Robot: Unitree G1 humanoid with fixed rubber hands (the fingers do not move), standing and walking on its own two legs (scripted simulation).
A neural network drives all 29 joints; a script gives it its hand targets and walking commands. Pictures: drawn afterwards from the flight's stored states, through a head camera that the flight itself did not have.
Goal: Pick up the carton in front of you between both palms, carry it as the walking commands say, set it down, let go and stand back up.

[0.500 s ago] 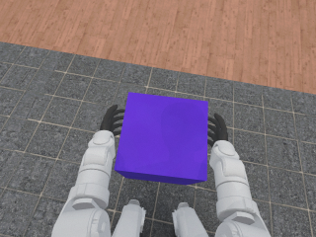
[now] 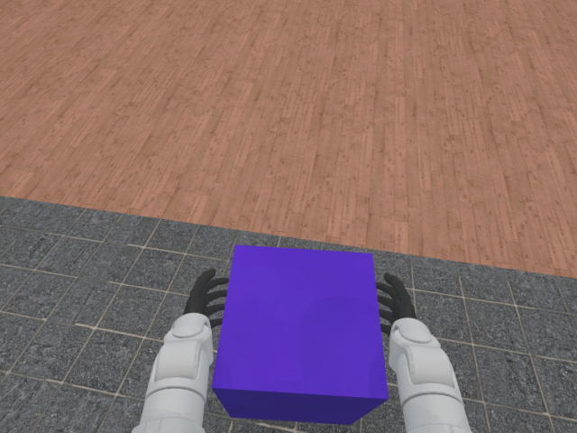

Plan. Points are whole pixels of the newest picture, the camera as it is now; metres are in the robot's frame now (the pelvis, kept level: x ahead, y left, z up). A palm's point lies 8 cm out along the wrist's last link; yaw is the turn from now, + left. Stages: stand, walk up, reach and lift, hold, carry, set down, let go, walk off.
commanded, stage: reach and lift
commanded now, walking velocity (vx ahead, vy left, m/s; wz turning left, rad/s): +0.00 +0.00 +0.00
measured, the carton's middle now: (296, 341) +0.30 +0.00 -0.08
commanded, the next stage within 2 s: hold in 1.06 s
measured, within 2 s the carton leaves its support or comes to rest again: neither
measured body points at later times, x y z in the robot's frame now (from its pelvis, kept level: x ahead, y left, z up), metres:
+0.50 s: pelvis -0.02 +0.00 +0.01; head -0.04 +0.00 +0.46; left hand +0.30 +0.15 +0.02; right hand +0.29 -0.16 +0.02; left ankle +0.02 +0.13 -0.73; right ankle +0.00 -0.13 -0.73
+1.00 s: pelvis -0.01 +0.00 +0.01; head -0.03 +0.00 +0.46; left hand +0.30 +0.15 +0.03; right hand +0.30 -0.15 +0.03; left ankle +0.02 +0.13 -0.73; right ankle +0.00 -0.13 -0.73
